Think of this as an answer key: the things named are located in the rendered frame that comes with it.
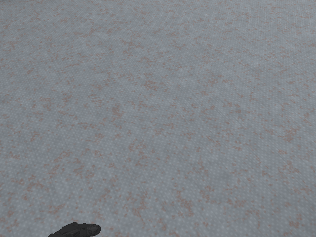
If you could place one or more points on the left robot hand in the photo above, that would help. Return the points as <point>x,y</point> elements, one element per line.
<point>75,229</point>

